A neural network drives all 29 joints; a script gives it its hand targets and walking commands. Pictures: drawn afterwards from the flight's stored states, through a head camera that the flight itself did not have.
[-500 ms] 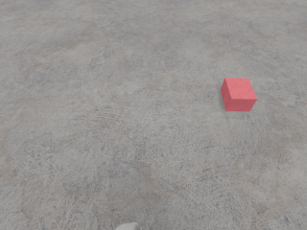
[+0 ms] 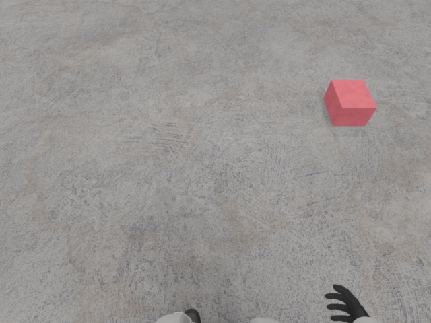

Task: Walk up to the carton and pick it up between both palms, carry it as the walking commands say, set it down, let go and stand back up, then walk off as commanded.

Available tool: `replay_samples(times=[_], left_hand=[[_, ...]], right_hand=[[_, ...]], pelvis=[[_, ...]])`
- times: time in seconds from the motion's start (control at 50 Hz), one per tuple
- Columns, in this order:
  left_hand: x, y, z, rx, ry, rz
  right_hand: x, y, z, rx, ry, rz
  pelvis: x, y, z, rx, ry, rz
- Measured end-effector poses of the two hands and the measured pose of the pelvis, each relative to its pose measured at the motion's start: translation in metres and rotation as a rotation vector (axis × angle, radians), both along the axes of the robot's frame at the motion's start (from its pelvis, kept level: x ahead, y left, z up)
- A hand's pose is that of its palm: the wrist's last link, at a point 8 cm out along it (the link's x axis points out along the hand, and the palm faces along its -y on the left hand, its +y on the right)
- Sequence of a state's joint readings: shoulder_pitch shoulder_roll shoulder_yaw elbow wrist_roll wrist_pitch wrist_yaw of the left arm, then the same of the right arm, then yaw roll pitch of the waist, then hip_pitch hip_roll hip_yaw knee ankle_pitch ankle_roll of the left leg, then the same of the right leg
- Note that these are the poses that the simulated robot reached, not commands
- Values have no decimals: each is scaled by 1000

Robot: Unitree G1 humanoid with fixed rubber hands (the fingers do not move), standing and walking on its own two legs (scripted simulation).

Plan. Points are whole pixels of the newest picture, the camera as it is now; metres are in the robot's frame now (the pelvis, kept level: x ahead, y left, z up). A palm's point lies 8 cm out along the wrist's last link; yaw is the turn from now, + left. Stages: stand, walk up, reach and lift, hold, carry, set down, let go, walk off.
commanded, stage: walk off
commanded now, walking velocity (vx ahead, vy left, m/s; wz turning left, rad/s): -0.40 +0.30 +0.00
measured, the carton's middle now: (348, 102) +1.35 -0.86 -0.69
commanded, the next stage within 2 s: none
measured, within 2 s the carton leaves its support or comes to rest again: neither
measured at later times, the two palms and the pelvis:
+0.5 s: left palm out of the picture -0.12 +0.48 -0.13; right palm out of the picture -0.10 -0.11 -0.12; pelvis -0.18 +0.16 -0.01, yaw +2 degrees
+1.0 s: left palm out of the picture -0.35 +0.59 -0.07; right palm out of the picture -0.30 +0.01 -0.15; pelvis -0.36 +0.28 +0.01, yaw +1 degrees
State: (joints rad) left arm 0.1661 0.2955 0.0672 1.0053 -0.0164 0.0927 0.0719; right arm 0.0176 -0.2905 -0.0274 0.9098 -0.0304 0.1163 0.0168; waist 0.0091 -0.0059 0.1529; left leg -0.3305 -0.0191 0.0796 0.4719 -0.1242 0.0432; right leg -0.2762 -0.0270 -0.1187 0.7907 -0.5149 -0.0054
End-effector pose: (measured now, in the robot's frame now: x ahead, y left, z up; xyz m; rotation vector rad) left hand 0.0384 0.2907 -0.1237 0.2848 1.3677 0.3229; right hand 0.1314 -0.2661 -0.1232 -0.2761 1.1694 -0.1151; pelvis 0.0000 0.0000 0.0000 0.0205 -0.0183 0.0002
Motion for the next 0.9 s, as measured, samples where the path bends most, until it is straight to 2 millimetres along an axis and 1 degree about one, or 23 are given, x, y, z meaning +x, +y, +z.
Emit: replay_samples(times=[0.04, 0.08, 0.12, 0.16, 0.2, 0.24, 0.3, 0.34, 0.38, 0.42, 0.46, 0.48, 0.52, 0.56, 0.58, 0.66, 0.7, 0.74, 0.76, 0.8, 0.86, 0.9], left_hand=[[-24, 2, 2, 12, 5, 6], [-50, 9, 9, 25, 21, 20], [-76, 22, 21, 47, 42, 42], [-94, 39, 31, 73, 52, 58], [-102, 57, 38, 96, 35, 65], [-106, 74, 42, 113, 4, 60], [-112, 101, 44, 128, -40, 41], [-118, 119, 40, 126, -62, 26], [-124, 139, 31, 114, -83, 14], [-132, 160, 17, 93, -106, 7], [-142, 180, 0, 64, -127, -7], [-149, 185, -5, 47, -120, -6], [-162, 189, -10, 5, -104, 11], [-175, 191, -10, -28, -106, 17], [-182, 193, -10, -36, -107, 15], [-221, 200, -9, -45, -83, 12], [-242, 203, -6, -41, -69, 20], [-264, 207, -1, -25, -57, 31], [-276, 210, 1, -12, -53, 35], [-304, 217, 8, 11, -37, 41], [-346, 236, 27, 49, 4, 58], [-367, 254, 38, 82, 23, 70]], right_hand=[[-14, 11, -13, 39, -9, -6], [-35, 24, -19, 63, 17, 3], [-58, 35, -20, 86, 52, 6], [-81, 43, -20, 98, 74, 0], [-104, 48, -20, 97, 94, -11], [-124, 54, -19, 89, 109, -23], [-148, 68, -16, 76, 110, -34], [-160, 83, -12, 64, 100, -33], [-173, 100, -8, 42, 88, -27], [-188, 118, -6, 12, 81, -21], [-211, 137, -6, -16, 91, -16], [-223, 147, -2, -14, 98, -19], [-244, 165, 9, -18, 101, -23], [-257, 177, 17, -32, 96, -31], [-260, 182, 20, -39, 83, -36], [-257, 201, 26, -46, -15, -32], [-260, 213, 21, -28, -50, -24], [-271, 225, 10, 7, -60, -23], [-280, 231, 2, 29, -56, -24], [-306, 242, -11, 67, -23, -24], [-348, 258, -18, 108, 55, -17], [-374, 264, -20, 121, 88, -21]], pelvis=[[-13, 7, -5, 17, -6, -5], [-27, 16, -3, 19, -14, 3], [-40, 25, 2, 33, -19, 7], [-53, 35, 7, 44, -21, 12], [-66, 45, 9, 51, -20, 17], [-80, 56, 9, 57, -19, 22], [-102, 76, 9, 63, -16, 27], [-117, 91, 7, 61, -12, 30], [-133, 108, 4, 52, -8, 34], [-149, 128, -3, 38, -3, 39], [-166, 149, -11, 24, -2, 39], [-175, 156, -10, 16, -4, 33], [-189, 166, -4, -18, -2, 27], [-201, 176, 2, -39, -1, 24], [-208, 181, 4, -43, -1, 22], [-235, 200, 6, -42, 0, 16], [-250, 209, 5, -30, 0, 13], [-265, 217, 2, -8, 0, 8], [-272, 221, 0, 7, 1, 6], [-289, 229, -1, 8, -3, 7], [-311, 242, 7, 33, -5, 11], [-326, 251, 10, 47, -6, 14]])
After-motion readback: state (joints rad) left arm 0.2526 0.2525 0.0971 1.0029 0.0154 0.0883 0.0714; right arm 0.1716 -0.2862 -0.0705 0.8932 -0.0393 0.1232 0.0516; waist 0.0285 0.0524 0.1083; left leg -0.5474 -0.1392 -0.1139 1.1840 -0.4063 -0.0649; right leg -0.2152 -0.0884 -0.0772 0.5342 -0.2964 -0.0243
